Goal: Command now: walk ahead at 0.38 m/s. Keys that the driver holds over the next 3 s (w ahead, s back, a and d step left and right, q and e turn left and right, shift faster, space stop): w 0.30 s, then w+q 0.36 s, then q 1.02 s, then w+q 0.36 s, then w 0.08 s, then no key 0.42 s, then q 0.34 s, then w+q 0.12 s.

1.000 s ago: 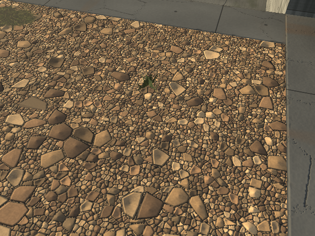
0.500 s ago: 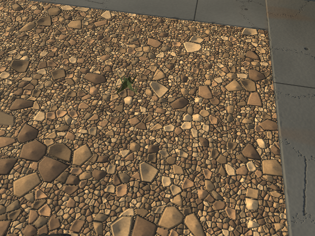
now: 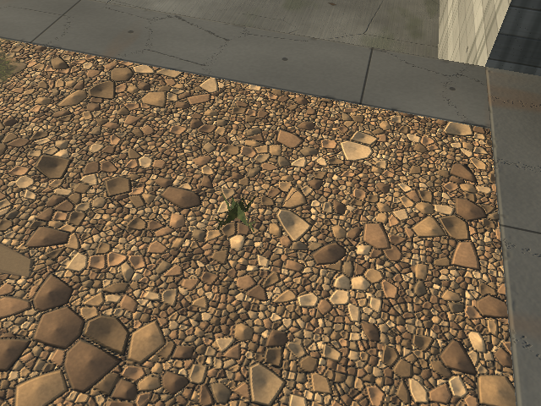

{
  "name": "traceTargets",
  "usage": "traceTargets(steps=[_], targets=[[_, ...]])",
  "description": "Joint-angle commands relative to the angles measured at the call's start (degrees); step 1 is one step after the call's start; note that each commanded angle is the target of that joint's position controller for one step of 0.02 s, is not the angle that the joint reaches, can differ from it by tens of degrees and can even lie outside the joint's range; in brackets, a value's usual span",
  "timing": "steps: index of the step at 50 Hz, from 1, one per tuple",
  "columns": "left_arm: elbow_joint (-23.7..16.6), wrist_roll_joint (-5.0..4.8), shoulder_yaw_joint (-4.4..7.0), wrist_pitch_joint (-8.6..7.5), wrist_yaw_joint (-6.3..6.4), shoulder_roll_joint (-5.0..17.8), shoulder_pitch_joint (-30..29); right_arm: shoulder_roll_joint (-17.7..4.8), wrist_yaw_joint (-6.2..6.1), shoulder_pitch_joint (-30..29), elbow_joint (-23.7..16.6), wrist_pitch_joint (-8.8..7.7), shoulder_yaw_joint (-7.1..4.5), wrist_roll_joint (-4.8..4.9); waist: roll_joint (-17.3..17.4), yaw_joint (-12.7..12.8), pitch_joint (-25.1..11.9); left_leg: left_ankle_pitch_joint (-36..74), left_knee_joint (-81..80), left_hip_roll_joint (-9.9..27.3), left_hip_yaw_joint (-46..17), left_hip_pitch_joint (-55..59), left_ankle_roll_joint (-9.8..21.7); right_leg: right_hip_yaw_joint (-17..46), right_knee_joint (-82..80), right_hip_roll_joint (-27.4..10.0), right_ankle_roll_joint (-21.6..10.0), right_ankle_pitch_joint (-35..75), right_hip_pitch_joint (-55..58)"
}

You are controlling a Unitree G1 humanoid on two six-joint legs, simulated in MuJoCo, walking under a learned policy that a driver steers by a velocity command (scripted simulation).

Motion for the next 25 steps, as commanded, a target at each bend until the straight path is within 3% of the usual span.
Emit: traceTargets(steps=[1,2,3,4,5,7,11,16,19,21,22,23,24,25], targets=[[-7.5,0.23,-0.42,-1.53,-0.42,0.0,-9.2,-12.1,-0.18,13.8,2.4,-0.65,-2.64,0.41,17.3,-5.0,6.4,-26.3,-21.8,18.6,-31.3,16.5,10.1,0.1,18.9,1.0,0.3,-16.5,-29.5],[-7.3,0.09,0.36,-2.48,-0.49,3.5,-9.3,-12.0,-0.16,10.8,1.3,-1.71,-2.56,-0.90,13.6,-3.8,9.4,-28.4,-23.4,20.5,-35.8,12.9,11.8,6.4,26.7,-2.0,-0.7,-14.1,-32.3],[-6.4,-0.23,0.90,-2.98,-0.85,5.2,-7.0,-9.5,-0.15,7.1,-0.1,-2.75,-2.01,-0.63,11.2,-1.4,9.2,-23.9,-22.8,18.5,-31.9,14.0,10.1,8.4,28.7,-3.6,-0.9,-8.9,-34.0],[-5.4,0.19,1.22,-3.17,-0.96,5.7,-6.2,-8.0,0.16,5.7,-0.7,-3.28,-1.67,0.08,9.6,-0.6,7.7,-18.3,-22.4,16.4,-27.2,15.7,8.0,8.0,28.9,-4.6,-0.7,-5.8,-33.9],[-5.2,0.77,1.40,-3.35,-0.85,5.7,-7.1,-7.6,0.37,5.6,-0.9,-3.43,-1.58,0.57,8.3,-0.7,6.9,-13.7,-22.6,15.2,-23.7,16.8,6.7,7.6,27.9,-5.4,-0.1,-2.6,-33.6],[-5.2,1.23,1.29,-3.29,-1.01,3.9,-9.2,-5.7,0.34,8.0,-0.3,-3.63,-0.96,0.35,7.2,-1.5,5.7,-3.6,-22.9,12.9,-17.5,16.5,6.0,5.8,26.5,-5.9,1.6,3.5,-30.9],[-6.2,0.68,0.50,-2.96,-1.40,0.9,-14.0,-6.4,-0.11,11.0,0.4,-3.13,-0.93,0.07,7.6,-3.3,6.7,6.4,-23.3,10.2,-9.7,13.9,5.8,3.0,17.8,-5.7,3.6,10.3,-25.4],[-8.3,0.02,-0.29,-3.39,-2.62,0.3,-21.2,-7.2,-0.07,15.3,1.8,-2.24,-1.28,0.67,7.8,-6.0,9.9,11.0,-21.8,11.3,-7.6,14.8,6.4,1.4,8.3,-4.8,3.1,11.0,-20.7],[-9.1,-0.10,0.02,-4.14,-3.19,2.1,-20.8,-8.1,-0.06,15.0,2.0,-1.51,-1.98,1.33,8.5,-3.8,10.5,15.8,-18.7,13.4,-9.7,16.9,6.0,2.6,4.3,-4.3,1.3,7.2,-16.7],[-7.4,0.07,1.25,-4.52,-2.89,4.9,-13.5,-9.2,0.00,12.2,1.2,-1.15,-2.58,1.49,9.3,1.1,6.5,29.8,-11.7,13.0,-9.0,15.8,4.8,1.5,2.8,-2.4,-0.4,5.6,-5.0],[-4.3,0.03,2.76,-4.53,-2.29,7.5,-3.5,-8.2,0.10,11.0,0.6,-1.09,-2.31,1.25,8.3,5.7,0.3,36.0,-1.7,9.9,-6.7,12.1,3.2,1.2,2.9,-1.9,-2.0,6.3,8.7],[-2.0,0.86,4.09,-4.44,-1.50,11.4,8.4,-6.1,0.21,9.9,-1.4,-1.21,-1.48,0.26,3.1,10.4,-9.6,24.3,15.7,6.3,-4.6,-0.3,1.0,11.0,5.8,-11.5,-5.2,5.3,28.1],[-0.3,1.34,4.79,-3.74,-1.70,15.7,12.8,3.1,0.41,17.1,-2.4,-2.21,0.82,0.79,-15.1,7.1,-20.4,-11.8,36.3,-3.5,-2.4,-20.1,-2.6,36.6,-1.7,-26.5,-13.2,-7.6,46.0],[-0.5,1.61,3.26,-3.67,-1.70,9.9,11.5,-2.7,0.37,15.2,-1.5,-3.19,-0.71,2.60,-11.9,8.0,-18.3,-16.1,45.2,-1.5,-9.8,-24.2,-2.2,42.2,-7.6,-26.2,-12.6,-13.7,40.5]])
Next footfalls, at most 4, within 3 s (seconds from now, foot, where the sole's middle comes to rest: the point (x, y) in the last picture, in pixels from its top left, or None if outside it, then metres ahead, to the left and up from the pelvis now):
0.46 right None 0.36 -0.16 -0.78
0.92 left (218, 399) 0.57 0.11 -0.78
1.44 right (297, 367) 0.66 -0.09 -0.78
1.88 left None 0.47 0.10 -0.78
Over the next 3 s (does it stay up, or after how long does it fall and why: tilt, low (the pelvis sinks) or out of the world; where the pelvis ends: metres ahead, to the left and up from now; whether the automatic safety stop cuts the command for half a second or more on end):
stays up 0.70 0.28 0.00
